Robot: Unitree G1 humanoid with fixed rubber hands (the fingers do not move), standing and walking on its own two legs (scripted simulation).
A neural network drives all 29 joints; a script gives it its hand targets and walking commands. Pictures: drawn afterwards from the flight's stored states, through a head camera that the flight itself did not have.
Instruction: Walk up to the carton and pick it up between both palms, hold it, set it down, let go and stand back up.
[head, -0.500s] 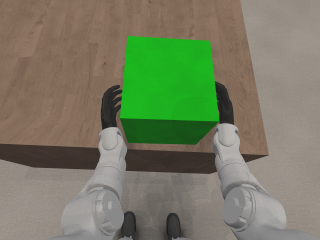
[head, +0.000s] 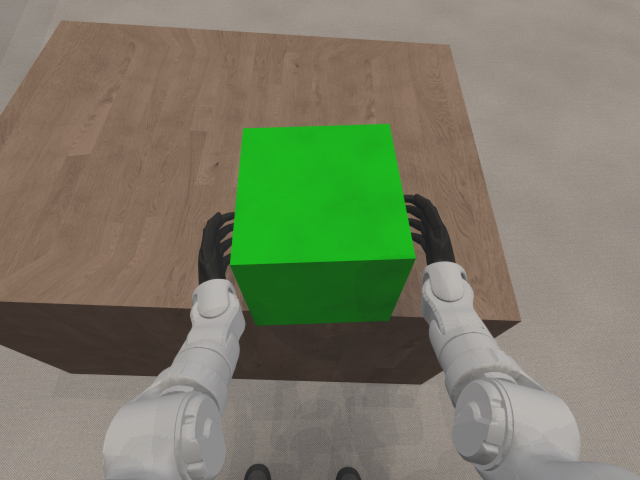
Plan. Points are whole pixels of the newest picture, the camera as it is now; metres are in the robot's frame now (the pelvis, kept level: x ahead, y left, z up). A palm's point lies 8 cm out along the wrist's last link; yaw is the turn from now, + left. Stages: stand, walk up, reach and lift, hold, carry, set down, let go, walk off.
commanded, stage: reach and lift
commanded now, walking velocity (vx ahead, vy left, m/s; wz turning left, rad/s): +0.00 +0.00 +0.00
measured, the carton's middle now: (319, 229) +0.47 -0.02 -0.05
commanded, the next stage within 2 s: none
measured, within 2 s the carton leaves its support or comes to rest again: neither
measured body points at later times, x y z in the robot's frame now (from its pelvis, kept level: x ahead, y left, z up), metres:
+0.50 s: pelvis +0.01 +0.00 +0.02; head +0.01 +0.01 +0.47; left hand +0.42 +0.14 +0.09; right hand +0.42 -0.16 +0.11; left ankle +0.03 +0.13 -0.72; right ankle +0.01 -0.11 -0.72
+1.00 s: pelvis +0.01 +0.00 +0.03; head -0.01 +0.01 +0.48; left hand +0.41 +0.15 +0.13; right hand +0.41 -0.15 +0.13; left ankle +0.03 +0.13 -0.72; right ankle +0.01 -0.11 -0.72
